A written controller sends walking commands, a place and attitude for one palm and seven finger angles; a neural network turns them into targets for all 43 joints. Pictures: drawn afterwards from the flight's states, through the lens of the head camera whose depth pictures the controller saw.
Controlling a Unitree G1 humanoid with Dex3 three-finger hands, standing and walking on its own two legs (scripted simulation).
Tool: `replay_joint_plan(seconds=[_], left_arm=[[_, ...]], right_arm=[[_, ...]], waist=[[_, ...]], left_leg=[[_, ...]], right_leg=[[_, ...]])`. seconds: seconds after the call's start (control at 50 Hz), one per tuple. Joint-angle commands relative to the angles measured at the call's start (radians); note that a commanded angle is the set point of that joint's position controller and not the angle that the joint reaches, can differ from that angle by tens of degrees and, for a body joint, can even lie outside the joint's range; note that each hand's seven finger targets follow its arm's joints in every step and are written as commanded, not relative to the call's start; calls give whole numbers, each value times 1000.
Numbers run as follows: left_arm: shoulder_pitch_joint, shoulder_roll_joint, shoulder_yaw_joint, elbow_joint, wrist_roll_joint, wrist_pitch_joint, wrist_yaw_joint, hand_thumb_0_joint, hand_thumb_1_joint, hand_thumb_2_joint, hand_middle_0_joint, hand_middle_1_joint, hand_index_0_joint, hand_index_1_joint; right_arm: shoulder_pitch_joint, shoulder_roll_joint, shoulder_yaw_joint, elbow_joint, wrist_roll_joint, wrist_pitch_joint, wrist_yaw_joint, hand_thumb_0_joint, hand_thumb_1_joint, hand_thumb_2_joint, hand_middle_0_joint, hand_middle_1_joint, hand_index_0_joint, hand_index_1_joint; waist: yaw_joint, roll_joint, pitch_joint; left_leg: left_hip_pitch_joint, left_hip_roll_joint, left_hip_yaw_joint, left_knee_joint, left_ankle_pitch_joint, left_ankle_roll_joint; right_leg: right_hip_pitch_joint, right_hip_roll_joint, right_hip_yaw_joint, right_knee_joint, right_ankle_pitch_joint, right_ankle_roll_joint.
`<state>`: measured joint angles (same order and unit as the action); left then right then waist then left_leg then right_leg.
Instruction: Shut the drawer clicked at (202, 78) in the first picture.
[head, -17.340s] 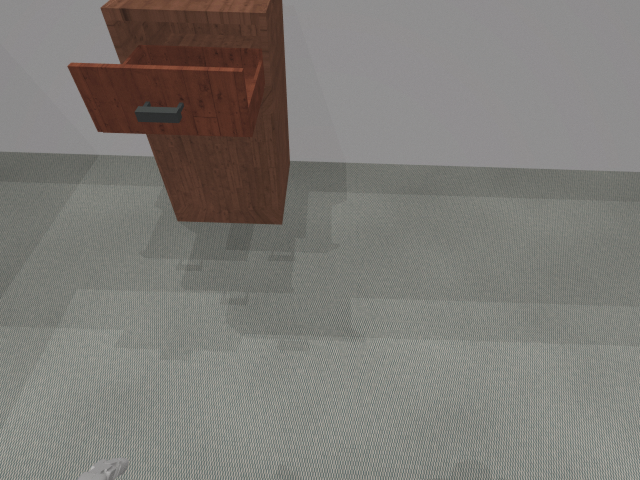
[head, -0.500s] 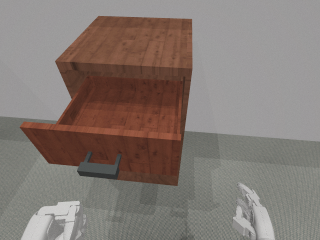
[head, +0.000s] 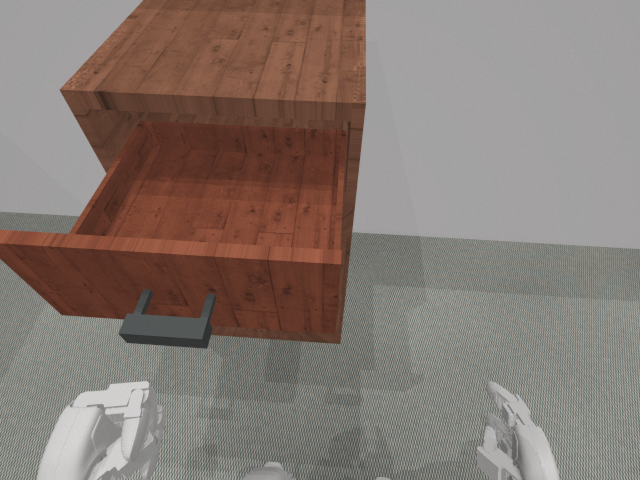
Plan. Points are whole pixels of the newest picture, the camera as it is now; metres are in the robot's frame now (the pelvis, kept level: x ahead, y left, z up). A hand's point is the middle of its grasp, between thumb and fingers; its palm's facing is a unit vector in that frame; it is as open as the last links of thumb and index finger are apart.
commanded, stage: bring the fist close to the handle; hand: left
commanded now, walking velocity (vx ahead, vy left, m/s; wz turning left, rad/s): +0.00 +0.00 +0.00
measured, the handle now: (172, 314) +0.31 +0.21 +0.03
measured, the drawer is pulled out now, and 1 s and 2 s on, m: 0.27 0.27 0.20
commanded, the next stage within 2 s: push the drawer shut in 0.80 s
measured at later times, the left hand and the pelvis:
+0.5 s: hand (183, 413) +0.20 +0.17 +0.02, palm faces -0.05 -1.00 -0.02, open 3.3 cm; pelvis +0.00 +0.02 -0.03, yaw -1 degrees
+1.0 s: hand (181, 413) +0.20 +0.17 +0.03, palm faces -0.03 -1.00 -0.06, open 3.3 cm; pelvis +0.00 +0.01 -0.03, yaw -1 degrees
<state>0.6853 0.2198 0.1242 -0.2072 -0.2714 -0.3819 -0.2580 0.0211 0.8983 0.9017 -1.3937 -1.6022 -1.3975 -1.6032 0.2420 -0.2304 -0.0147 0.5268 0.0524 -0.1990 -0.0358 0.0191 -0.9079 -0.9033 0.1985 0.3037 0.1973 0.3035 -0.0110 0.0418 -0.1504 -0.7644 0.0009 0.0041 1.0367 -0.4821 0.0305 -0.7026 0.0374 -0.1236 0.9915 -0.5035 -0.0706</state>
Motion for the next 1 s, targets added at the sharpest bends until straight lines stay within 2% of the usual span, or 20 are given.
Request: replay_joint_plan(seconds=[0.0, 0.04, 0.1, 0.16, 0.2, 0.3, 0.36, 0.4, 0.44, 0.46, 0.48, 0.52, 0.6, 0.64, 0.66, 0.7, 0.72, 0.8, 0.86, 0.98], left_arm=[[-7, 80, 43, -188, -18, -117, 5, 0, 900, 900, -1400, -1600, -1400, -1600], [8, 81, 51, -158, -13, -123, 13, 0, 900, 900, -1400, -1600, -1400, -1600], [-1, 52, 16, -152, -9, -120, 14, 0, 900, 900, -1400, -1600, -1400, -1600], [-22, 66, 24, -152, 6, -111, 32, 0, 900, 900, -1400, -1600, -1400, -1600], [-57, 57, -4, -184, 15, -117, 42, 0, 900, 900, -1400, -1600, -1400, -1600], [-106, 50, -22, -164, 34, -126, 70, 0, 900, 900, -1400, -1600, -1400, -1600], [-104, 34, -45, -151, 48, -118, 82, 0, 900, 900, -1400, -1600, -1400, -1600], [-84, 31, -54, -170, 53, -108, 86, 0, 900, 900, -1400, -1600, -1400, -1600], [-69, 57, -35, -197, 58, -90, 101, 0, 900, 900, -1400, -1600, -1400, -1600], [-71, 47, -55, -227, 60, -86, 104, 0, 900, 900, -1400, -1600, -1400, -1600], [-55, 47, -53, -234, 61, -77, 112, 0, 900, 900, -1400, -1600, -1400, -1600], [-64, 40, -67, -248, 67, -74, 127, 0, 900, 900, -1400, -1600, -1400, -1600], [-55, 2, -107, -214, 84, -69, 154, 0, 900, 900, -1400, -1600, -1400, -1600], [-36, 5, -108, -200, 95, -70, 159, 0, 900, 900, -1400, -1600, -1400, -1600], [-35, -2, -120, -196, 96, -70, 157, 0, 900, 900, -1400, -1600, -1400, -1600], [-48, 35, -80, -207, 94, -78, 159, 0, 900, 900, -1400, -1600, -1400, -1600], [-52, 39, -82, -210, 98, -84, 159, 0, 900, 900, -1400, -1600, -1400, -1600], [-62, 60, -55, -258, 84, -115, 164, 0, 900, 900, -1400, -1600, -1400, -1600], [-70, 40, -71, -244, 72, -117, 155, 0, 900, 900, -1400, -1600, -1400, -1600], [-156, 61, -62, -159, 74, -83, 131, 0, 900, 900, -1400, -1600, -1400, -1600]], right_arm=[[-96, -104, -43, -168, -3, -72, -1, 0, -900, -900, 200, 300, 200, 300], [-102, -105, -48, -162, -6, -69, 1, 0, -900, -900, 200, 300, 200, 300], [-101, -108, -49, -176, -7, -60, 5, 0, -900, -900, 200, 300, 200, 300], [-101, -110, -50, -180, -10, -45, 4, 0, -900, -900, 200, 300, 200, 300], [-96, -113, -47, -188, -13, -39, 4, 0, -900, -900, 200, 300, 200, 300], [-89, -117, -43, -193, -22, -17, 6, 0, -900, -900, 200, 300, 200, 300], [-83, -118, -40, -201, -26, -3, 9, 0, -900, -900, 200, 300, 200, 300], [-82, -121, -41, -218, -24, 8, 13, 0, -900, -900, 200, 300, 200, 300], [-84, -120, -44, -226, -22, 21, 13, 0, -900, -900, 200, 300, 200, 300], [-77, -118, -40, -235, -21, 26, 15, 0, -900, -900, 200, 300, 200, 300], [-72, -113, -42, -239, -20, 33, 16, 0, -900, -900, 200, 300, 200, 300], [-71, -111, -40, -242, -21, 43, 16, 0, -900, -900, 200, 300, 200, 300], [-69, -112, -38, -246, -23, 59, 16, 0, -900, -900, 200, 300, 200, 300], [-75, -115, -40, -250, -24, 64, 16, 0, -900, -900, 200, 300, 200, 300], [-71, -115, -37, -256, -24, 66, 16, 0, -900, -900, 200, 300, 200, 300], [-70, -116, -37, -256, -25, 71, 15, 0, -900, -900, 200, 300, 200, 300], [-72, -116, -36, -260, -24, 74, 12, 0, -900, -900, 200, 300, 200, 300], [-67, -110, -35, -256, -25, 70, 11, 0, -900, -900, 200, 300, 200, 300], [-64, -110, -30, -248, -24, 68, 11, 0, -900, -900, 200, 300, 200, 300], [-58, -129, -28, -233, -21, 69, 2, 0, -900, -900, 200, 300, 200, 300]], waist=[[-6, -19, -116], [1, -27, -128], [-4, -36, -154], [0, -25, -172], [-6, 0, -192], [-15, -10, -185], [-13, 5, -208], [0, 16, -235], [10, 21, -259], [7, 35, -273], [11, 16, -277], [6, 21, -252], [-16, -28, -190], [-13, -37, -178], [-17, -37, -176], [-9, -47, -192], [-9, -29, -179], [1, 10, -225], [-12, 23, -220], [-41, -13, -167]], left_leg=[[41, -6, -47, -83, 224, 8], [33, -5, -49, -73, 232, 8], [23, -4, -50, -66, 224, 8], [15, -1, -55, -60, 230, 9], [27, 2, -57, -50, 239, 9], [-8, 7, -69, -27, 205, 4], [-9, 8, -72, -14, 219, 3], [2, 10, -78, -21, 237, -2], [24, 12, -79, -27, 268, -2], [40, 13, -79, -31, 283, -4], [40, 12, -78, -32, 294, -3], [40, 14, -80, -36, 286, -6], [6, 17, -92, -36, 228, -7], [-10, 16, -91, -35, 207, -5], [-21, 13, -87, -33, 184, -4], [-40, 10, -83, -29, 160, -3], [-38, 11, -82, -29, 157, -3], [-15, 8, -73, -20, 181, -3], [-12, 8, -74, -14, 196, -2], [-65, 9, -74, 2, 130, 5]], right_leg=[[62, -38, 141, -157, 224, 56], [52, -32, 131, -138, 225, 51], [31, -29, 118, -112, 215, 50], [12, -24, 102, -82, 212, 45], [-17, -21, 91, -57, 217, 43], [-79, -14, 77, -20, 173, 39], [-96, -13, 73, 3, 180, 36], [-92, -13, 66, 16, 184, 34], [-72, -10, 66, 12, 207, 33], [-67, -13, 64, 13, 215, 33], [-56, -12, 63, 11, 225, 34], [-70, -11, 57, 10, 214, 35], [-113, -6, 49, 10, 166, 38], [-116, -7, 50, 10, 148, 37], [-119, -9, 54, 8, 135, 38], [-104, -9, 62, 8, 119, 36], [-115, -9, 64, 7, 114, 35], [-97, -9, 75, 7, 135, 33], [-97, -8, 75, 3, 152, 35], [-122, -10, 89, -19, 101, 39]])
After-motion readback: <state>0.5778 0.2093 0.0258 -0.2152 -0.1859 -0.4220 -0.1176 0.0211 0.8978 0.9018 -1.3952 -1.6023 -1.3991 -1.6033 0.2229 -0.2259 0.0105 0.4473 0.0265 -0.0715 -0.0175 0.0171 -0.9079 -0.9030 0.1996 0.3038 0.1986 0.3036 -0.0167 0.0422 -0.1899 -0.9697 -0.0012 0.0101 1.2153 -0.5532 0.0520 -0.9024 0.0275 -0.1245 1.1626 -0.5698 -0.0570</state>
